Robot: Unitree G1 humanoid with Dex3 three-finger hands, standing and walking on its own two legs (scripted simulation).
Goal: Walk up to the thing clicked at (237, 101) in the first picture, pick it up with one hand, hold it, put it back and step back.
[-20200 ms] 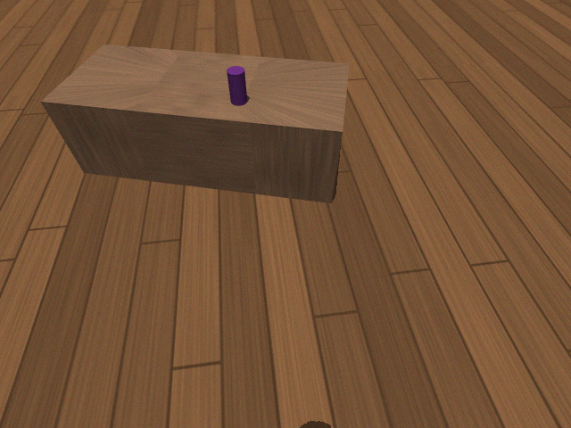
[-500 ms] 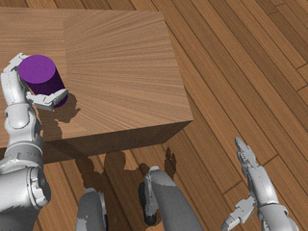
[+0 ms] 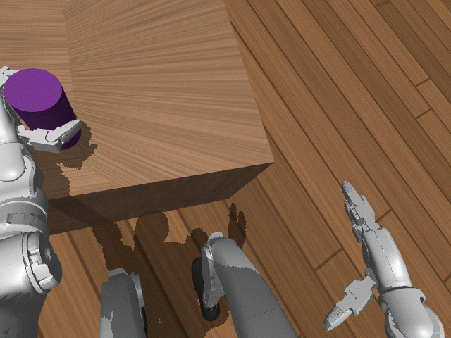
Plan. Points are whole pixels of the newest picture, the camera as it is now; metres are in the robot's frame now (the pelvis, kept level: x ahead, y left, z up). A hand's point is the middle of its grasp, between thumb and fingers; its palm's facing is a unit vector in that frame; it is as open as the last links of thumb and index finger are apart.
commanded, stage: lower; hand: left
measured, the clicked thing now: (48, 114) +0.52 +0.16 -0.05
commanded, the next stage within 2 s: loosen in 0.18 s
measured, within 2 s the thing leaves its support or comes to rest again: rests again in 0.72 s
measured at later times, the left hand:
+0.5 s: hand (44, 121) +0.52 +0.17 -0.06, palm faces +0.15 -0.99 -0.02, open 10.0 cm
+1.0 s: hand (32, 96) +0.55 +0.17 -0.03, palm faces +0.17 -0.99 +0.00, open 14.8 cm
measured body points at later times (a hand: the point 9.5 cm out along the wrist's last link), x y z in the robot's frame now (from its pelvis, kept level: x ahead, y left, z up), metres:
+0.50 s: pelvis -0.01 +0.00 -0.01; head +0.19 +0.07 +0.39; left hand +0.50 +0.22 -0.06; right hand +0.17 -0.26 +0.07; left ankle +0.03 +0.12 -0.57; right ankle +0.09 -0.12 -0.57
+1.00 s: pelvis -0.01 +0.01 -0.01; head +0.19 +0.07 +0.39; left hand +0.53 +0.23 -0.03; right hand +0.15 -0.26 +0.07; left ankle +0.03 +0.12 -0.57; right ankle +0.09 -0.12 -0.57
